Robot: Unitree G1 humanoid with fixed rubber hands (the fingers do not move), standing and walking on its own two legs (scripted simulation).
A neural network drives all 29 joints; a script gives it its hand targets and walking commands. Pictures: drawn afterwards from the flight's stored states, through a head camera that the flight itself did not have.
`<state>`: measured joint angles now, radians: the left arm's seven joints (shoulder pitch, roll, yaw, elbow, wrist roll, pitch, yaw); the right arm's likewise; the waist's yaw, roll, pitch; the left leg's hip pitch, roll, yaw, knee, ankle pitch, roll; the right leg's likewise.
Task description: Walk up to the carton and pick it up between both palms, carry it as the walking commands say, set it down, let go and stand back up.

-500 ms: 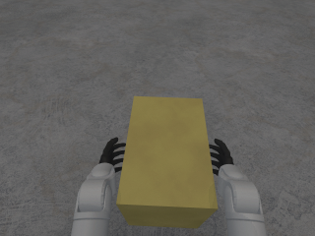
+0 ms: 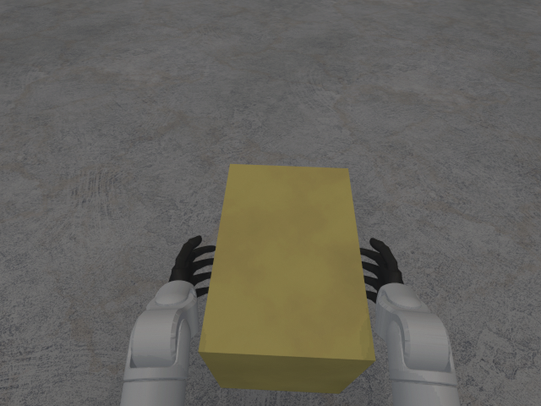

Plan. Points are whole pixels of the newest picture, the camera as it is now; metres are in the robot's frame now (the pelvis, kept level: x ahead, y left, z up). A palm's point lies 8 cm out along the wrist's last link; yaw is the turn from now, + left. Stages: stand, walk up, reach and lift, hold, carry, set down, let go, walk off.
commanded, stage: carry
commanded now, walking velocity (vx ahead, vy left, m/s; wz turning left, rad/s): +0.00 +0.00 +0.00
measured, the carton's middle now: (284, 278) +0.32 +0.00 -0.01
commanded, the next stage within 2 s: hold in 0.22 s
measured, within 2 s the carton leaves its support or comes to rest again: neither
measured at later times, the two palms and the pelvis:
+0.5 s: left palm (196, 302) +0.26 +0.13 +0.03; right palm (395, 322) +0.23 -0.16 +0.02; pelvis -0.01 +0.00 +0.01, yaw +0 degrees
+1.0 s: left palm (193, 284) +0.30 +0.14 +0.00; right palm (372, 294) +0.29 -0.14 +0.00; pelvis -0.03 +0.01 -0.01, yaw +1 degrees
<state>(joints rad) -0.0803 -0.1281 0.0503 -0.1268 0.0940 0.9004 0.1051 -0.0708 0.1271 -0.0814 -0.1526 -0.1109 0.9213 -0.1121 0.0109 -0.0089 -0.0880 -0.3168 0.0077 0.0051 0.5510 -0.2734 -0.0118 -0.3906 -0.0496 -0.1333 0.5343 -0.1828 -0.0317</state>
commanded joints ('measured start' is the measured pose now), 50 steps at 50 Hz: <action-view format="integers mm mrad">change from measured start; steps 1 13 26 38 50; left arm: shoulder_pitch -422 -328 -737 -972 -1111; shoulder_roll -730 -409 -809 -1006 -1021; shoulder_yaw -460 -166 -450 -139 -109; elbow -133 304 206 743 819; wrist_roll -183 16 -158 19 47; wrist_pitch -36 -98 -301 -335 -516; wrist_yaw -134 -114 -319 -382 -342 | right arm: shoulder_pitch -462 -353 -777 -921 -1074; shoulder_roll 712 349 981 1021 1070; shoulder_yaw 493 225 635 178 197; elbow -144 251 35 713 749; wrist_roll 208 79 248 14 15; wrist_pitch -57 -108 -230 -320 -470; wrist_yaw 133 134 226 324 282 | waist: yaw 2 24 18 -30 -51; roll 2 44 -30 35 -51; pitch -248 38 -293 -38 -217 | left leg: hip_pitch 47 74 -17 -10 -88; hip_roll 87 -66 -77 -55 -66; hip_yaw -60 -92 -100 -109 -117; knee -85 -182 -146 -150 -25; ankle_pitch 133 15 54 -162 -153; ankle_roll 25 46 74 66 78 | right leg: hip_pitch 152 361 553 363 334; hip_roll -109 103 92 104 106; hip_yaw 108 144 219 219 236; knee -90 -108 -114 -79 14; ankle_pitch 15 19 130 -148 -118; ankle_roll -14 8 83 18 21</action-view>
